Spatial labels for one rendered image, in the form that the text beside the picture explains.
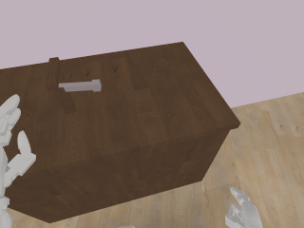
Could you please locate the tap lever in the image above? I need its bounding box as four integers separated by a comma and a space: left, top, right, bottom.
58, 79, 102, 92

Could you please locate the left robot forearm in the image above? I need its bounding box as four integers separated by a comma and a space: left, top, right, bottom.
0, 196, 13, 228

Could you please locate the robot left hand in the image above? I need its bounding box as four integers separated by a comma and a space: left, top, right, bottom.
0, 94, 36, 197

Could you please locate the robot right hand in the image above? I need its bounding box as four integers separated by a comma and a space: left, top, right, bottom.
225, 186, 263, 228

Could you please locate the counter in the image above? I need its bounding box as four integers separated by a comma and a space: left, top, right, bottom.
0, 42, 241, 223

